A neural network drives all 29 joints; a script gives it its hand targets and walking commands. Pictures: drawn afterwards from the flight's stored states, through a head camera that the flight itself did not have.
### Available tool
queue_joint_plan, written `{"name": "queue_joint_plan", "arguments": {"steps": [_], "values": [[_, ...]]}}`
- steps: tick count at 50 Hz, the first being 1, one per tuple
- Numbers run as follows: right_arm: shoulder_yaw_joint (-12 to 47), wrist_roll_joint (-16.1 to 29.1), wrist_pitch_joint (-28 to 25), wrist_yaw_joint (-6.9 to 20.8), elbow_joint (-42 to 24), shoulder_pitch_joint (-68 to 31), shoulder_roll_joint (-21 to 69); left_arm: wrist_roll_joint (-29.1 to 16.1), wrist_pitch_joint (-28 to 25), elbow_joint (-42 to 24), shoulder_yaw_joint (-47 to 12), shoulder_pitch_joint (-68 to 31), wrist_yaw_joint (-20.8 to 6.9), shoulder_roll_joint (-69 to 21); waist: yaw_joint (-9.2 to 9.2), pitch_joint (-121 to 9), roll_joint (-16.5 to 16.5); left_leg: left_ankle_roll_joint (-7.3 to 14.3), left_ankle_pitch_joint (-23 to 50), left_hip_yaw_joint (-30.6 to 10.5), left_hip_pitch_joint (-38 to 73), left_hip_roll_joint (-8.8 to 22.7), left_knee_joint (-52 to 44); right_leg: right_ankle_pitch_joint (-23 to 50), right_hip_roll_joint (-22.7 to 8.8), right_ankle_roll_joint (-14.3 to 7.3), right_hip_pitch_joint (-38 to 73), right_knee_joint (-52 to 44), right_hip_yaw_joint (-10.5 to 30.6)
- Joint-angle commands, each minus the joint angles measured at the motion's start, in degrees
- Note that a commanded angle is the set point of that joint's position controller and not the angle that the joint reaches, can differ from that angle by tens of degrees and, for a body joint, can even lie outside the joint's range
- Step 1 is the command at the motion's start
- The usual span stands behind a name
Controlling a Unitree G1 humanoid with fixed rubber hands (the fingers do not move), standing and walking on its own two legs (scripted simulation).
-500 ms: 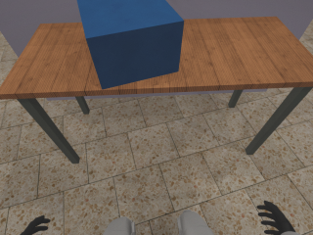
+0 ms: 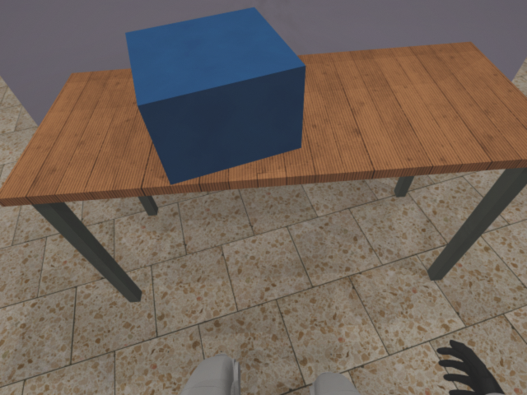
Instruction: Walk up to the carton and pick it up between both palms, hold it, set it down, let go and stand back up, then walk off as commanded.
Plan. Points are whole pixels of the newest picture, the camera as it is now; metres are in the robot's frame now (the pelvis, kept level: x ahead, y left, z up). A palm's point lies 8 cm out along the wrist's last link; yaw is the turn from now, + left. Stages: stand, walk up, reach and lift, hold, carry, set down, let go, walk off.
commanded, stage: walk up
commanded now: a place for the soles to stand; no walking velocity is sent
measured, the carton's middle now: (214, 91) +0.72 +0.10 +0.06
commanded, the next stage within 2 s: none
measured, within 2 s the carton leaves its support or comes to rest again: neither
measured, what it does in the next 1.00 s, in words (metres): walks ahead: left foot, then right foot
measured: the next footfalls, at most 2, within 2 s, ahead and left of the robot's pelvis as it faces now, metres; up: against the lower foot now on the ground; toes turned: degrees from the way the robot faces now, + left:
left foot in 0.10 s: +0.17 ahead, +0.15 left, +0.00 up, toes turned +4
right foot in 0.56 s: +0.22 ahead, -0.11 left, +0.00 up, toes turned +0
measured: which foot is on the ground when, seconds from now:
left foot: up 0.00-0.08, down 0.10-0.58, up 0.60-0.82, down 0.84-1.00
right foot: down 0.00-0.12, up 0.14-0.54, down 0.56-0.84, up 0.86-1.00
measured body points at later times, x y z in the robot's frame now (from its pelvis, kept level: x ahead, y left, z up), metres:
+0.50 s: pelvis +0.08 +0.06 +0.02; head +0.12 +0.07 +0.46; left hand +0.22 +0.38 -0.07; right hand +0.15 -0.29 -0.07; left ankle +0.13 +0.14 -0.68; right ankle +0.15 -0.11 -0.65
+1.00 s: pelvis +0.17 +0.11 +0.00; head +0.20 +0.09 +0.44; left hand +0.28 +0.46 -0.07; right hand +0.26 -0.22 -0.11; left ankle +0.21 +0.19 -0.68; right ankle +0.20 -0.05 -0.64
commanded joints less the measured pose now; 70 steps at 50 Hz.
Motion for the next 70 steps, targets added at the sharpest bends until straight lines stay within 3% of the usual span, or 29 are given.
{"name": "queue_joint_plan", "arguments": {"steps": [1, 4, 6, 7, 8, 9, 12, 23, 27, 28, 29, 30, 31, 32, 35, 39, 41, 42, 43, 44, 47, 57, 59, 60, 61, 62, 65, 68, 70], "values": [[-2.94, -2.46, -1.39, 0.40, -7.70, -5.49, -13.43, 0.99, -1.65, 0.93, 8.63, -0.98, 2.05, 20.33, 2.10, -2.27, -17.97, -0.19, 2.17, -4.64, -10.40, 2.82, -6.93, 4.20, -17.18, -19.26, 10.67, -26.54, 30.41], [-3.90, -2.36, -2.27, 0.76, -5.35, 0.96, -14.59, 1.37, -1.03, 0.42, 8.52, -8.11, 1.95, 21.03, -3.05, -3.34, -16.66, 1.70, 8.98, -4.08, 7.06, 2.65, -16.75, -3.21, -16.11, -17.07, -3.57, -21.86, 24.69], [-6.13, -3.29, -3.16, -0.22, 1.27, 18.01, -16.87, 1.80, -0.16, 0.55, 5.00, -8.12, 1.62, 11.92, -11.61, -10.48, -2.63, 2.59, 0.59, -6.33, 36.94, -0.81, -28.22, 4.93, -5.75, -10.05, -21.70, 5.36, 5.56], [-6.98, -3.09, -3.43, -0.93, -0.30, 19.40, -22.80, 0.82, -0.58, -0.64, 2.82, -7.75, 1.71, 5.26, -13.04, -9.37, 17.29, 4.21, -21.01, -35.31, 37.04, 14.21, -48.25, -7.27, 4.62, -5.65, -33.58, 23.47, -2.27], [-6.75, -1.31, -3.34, -0.81, -1.80, 12.58, -24.31, 0.54, -0.46, 0.37, 4.03, -7.28, 2.13, 11.22, -8.28, -4.97, 5.24, 5.62, -33.48, -52.63, 29.13, 19.25, -60.70, -4.60, 3.58, -5.67, -32.79, 27.99, -0.13], [-6.13, -0.60, -3.13, -0.72, -2.70, 7.53, -23.32, 0.32, -0.23, 2.53, 4.82, -7.07, 1.85, 13.28, -5.71, -1.14, -1.35, 3.30, -31.36, -50.78, 24.67, 18.55, -60.78, -0.75, 1.05, -5.17, -30.11, 29.01, 0.04], [-4.06, -1.40, -3.08, -1.45, -2.48, 6.58, -17.38, 0.12, 1.09, 5.83, 6.30, -2.62, 1.03, 14.15, -2.40, -0.01, 2.04, 0.16, -10.21, -33.16, 20.30, 12.00, -53.69, 4.14, -2.95, -2.91, -20.40, 21.19, -1.75], [-3.90, -2.49, -1.73, -0.60, -3.59, 10.79, -16.13, 0.07, 1.09, 5.39, 5.66, -11.16, 0.79, 13.13, -5.53, -1.70, 8.05, 9.92, 8.24, -16.42, 27.84, 11.16, -45.26, -1.58, -4.21, -1.33, -14.97, -2.56, -7.27], [-2.98, -3.25, -0.11, 0.25, -7.59, 2.73, -14.37, 0.14, -0.71, 9.56, 6.10, 0.34, 2.17, 12.42, 0.76, -6.53, 3.93, 11.00, 7.26, -5.80, 11.01, 7.84, -32.94, 10.90, -0.61, -3.24, 9.43, -16.16, -12.35], [-1.76, -3.68, 0.38, 0.45, -9.62, -0.91, -11.50, 0.61, -1.00, 11.73, 7.12, 8.40, 3.06, 14.81, 4.82, -9.52, -1.78, 8.68, 0.77, -2.33, 0.39, 5.26, -22.03, 10.53, -0.13, -4.83, 21.61, -16.07, -9.16], [-0.68, -3.53, 0.38, 0.38, -11.23, -1.59, -7.50, 1.58, -1.16, 12.25, 9.29, 13.74, 4.06, 21.08, 8.00, -10.47, -16.28, 4.13, -1.28, 3.11, -12.93, -0.76, -4.08, -10.96, -10.71, -9.57, 27.75, -26.50, 14.39], [-0.78, -3.58, 0.70, 0.23, -11.71, -0.70, -8.96, 1.43, -0.91, 9.13, 9.81, 9.05, 3.89, 25.61, 5.84, -9.16, -19.02, 0.53, -4.68, -2.28, -19.74, -4.70, 4.31, -23.65, -22.60, -17.17, 24.23, -36.46, 45.17], [-1.95, -3.20, 1.24, 0.02, -10.36, -0.76, -14.12, 0.27, -0.51, 6.22, 9.14, 2.48, 3.81, 25.00, 4.05, -4.63, -10.38, -0.71, -5.09, -7.58, -18.81, -0.88, 5.11, -28.77, -24.98, -19.69, 19.27, -37.72, 46.93], [-2.45, -3.38, 1.06, 0.14, -8.77, 0.55, -15.62, -0.08, -0.59, 5.36, 9.10, -0.16, 4.03, 24.02, 2.78, -0.77, -6.63, -1.00, -2.23, -7.87, -19.29, 0.95, 4.86, -22.13, -22.59, -19.67, 17.62, -33.63, 41.27], [-2.58, -3.34, 1.04, 0.53, -7.46, 3.44, -14.05, 1.04, -0.66, 3.97, 8.98, -1.44, 4.23, 21.51, 0.54, -2.42, -12.79, -0.05, -1.28, -7.46, -11.86, 3.52, 0.44, -4.27, -18.41, -18.01, 10.85, -27.00, 29.42], [-4.48, -2.81, 0.79, 1.23, -6.51, 6.88, -15.25, 1.89, -0.05, 1.87, 8.82, -5.77, 3.86, 21.73, -2.58, -3.74, -21.63, -0.04, 1.41, -5.79, 2.43, 3.57, -12.19, -12.74, -16.54, -16.55, -2.44, -23.96, 22.52], [-5.88, -3.45, 0.20, 1.18, -1.90, 16.74, -15.50, 2.30, 0.98, 2.03, 6.86, -9.26, 3.63, 17.08, -8.85, -5.92, -12.27, 0.69, 3.92, -2.47, 28.42, -1.35, -22.15, -13.77, -9.34, -11.32, -21.75, -10.13, 8.24], [-6.92, -4.43, 0.05, 0.18, 0.03, 22.62, -18.54, 2.03, 1.49, 1.95, 4.29, -10.11, 3.91, 10.08, -12.73, -4.65, 4.04, 1.09, -9.32, -13.13, 34.21, 2.16, -34.26, -11.31, -0.02, -7.45, -32.79, 11.14, -1.44], [-7.05, -3.98, -0.15, -0.48, -2.59, 17.65, -22.80, 1.00, 1.75, 1.76, 3.35, -9.31, 4.84, 7.15, -10.44, 0.45, 12.90, 1.99, -26.63, -38.66, 25.33, 15.54, -53.70, -10.38, 4.30, -4.32, -38.46, 23.79, -3.85], [-6.90, -2.53, -0.14, -0.58, -3.69, 12.30, -24.30, 0.59, 1.72, 2.18, 4.73, -10.23, 5.00, 13.49, -8.11, 1.26, 0.74, 2.74, -33.16, -49.16, 20.52, 17.78, -61.50, -5.27, 2.22, -5.47, -33.58, 26.01, 0.60], [-5.12, -2.55, -0.78, -1.42, -3.94, 10.42, -18.56, 0.37, 1.81, 5.96, 6.13, -5.65, 3.54, 15.19, -4.11, 2.09, -2.01, 0.34, -10.72, -32.77, 21.21, 13.15, -50.40, 2.11, -3.10, -3.76, -26.79, 21.07, -2.23], [-3.11, -2.65, -0.80, -2.31, -4.51, 9.80, -14.30, -0.53, 0.90, 6.61, 5.12, -6.40, 3.46, 11.38, -2.72, -4.95, 7.32, 6.48, 53.75, -12.81, 25.77, 10.81, -29.32, 2.48, -2.31, -3.30, -8.88, -3.04, -10.33], [-1.63, -1.73, -0.32, -2.11, -7.87, 2.77, -11.85, 0.51, -0.08, 9.24, 5.88, 3.14, 3.93, 13.02, 4.62, -8.90, 0.06, 2.66, 47.75, -4.61, 7.73, 6.41, -13.88, 13.08, 0.49, -6.27, 15.31, -15.21, -8.95], [-0.67, -1.62, -0.49, -2.19, -10.08, 1.35, -9.01, 1.65, -0.37, 9.90, 7.47, 8.99, 4.80, 17.85, 7.41, -11.92, -9.22, -0.23, 36.22, -1.60, -5.88, 2.97, -0.37, 13.22, -8.56, -11.11, 26.07, -17.99, 9.26], [-0.31, -1.09, -0.23, -2.51, -11.21, 1.72, -7.88, 1.00, 0.05, 8.22, 8.81, 7.93, 4.73, 23.37, 7.06, -14.79, -21.36, -2.85, 3.74, -0.62, -14.86, -4.99, 10.73, 19.34, -22.45, -19.85, 28.48, -25.26, 37.72], [-0.74, -1.62, 0.76, -3.00, -10.36, -1.13, -11.81, 0.23, 0.47, 5.81, 8.43, 1.46, 4.33, 23.10, 6.06, -12.12, -12.22, -1.74, -7.41, -7.09, -14.92, -2.67, 12.59, 15.30, -25.31, -22.94, 23.80, -27.04, 41.97], [-1.36, -1.90, 0.74, -2.32, -7.35, 1.22, -12.92, 0.92, 0.77, 4.36, 7.56, -5.82, 4.81, 19.58, 1.22, -3.90, -9.64, -0.48, -3.48, -6.93, -10.59, 3.73, 4.70, 15.09, -18.94, -19.60, 11.09, -21.96, 28.10], [-1.98, -1.26, 0.32, -1.63, -3.77, 6.93, -12.33, 1.87, 1.08, 2.25, 7.06, -10.39, 4.06, 18.66, -1.71, -5.53, -16.64, 0.11, -0.92, -3.17, 5.28, 1.61, -9.65, 17.69, -15.73, -17.36, -1.45, -18.69, 19.90], [-3.04, -1.67, -0.77, -2.06, 1.18, 15.41, -12.68, 1.36, 2.21, 1.39, 5.52, -15.03, 3.06, 14.46, -7.46, -8.57, -13.94, 1.37, 7.92, -4.08, 26.52, -1.60, -27.29, 12.02, -8.24, -11.09, -14.87, -5.90, 7.94]]}}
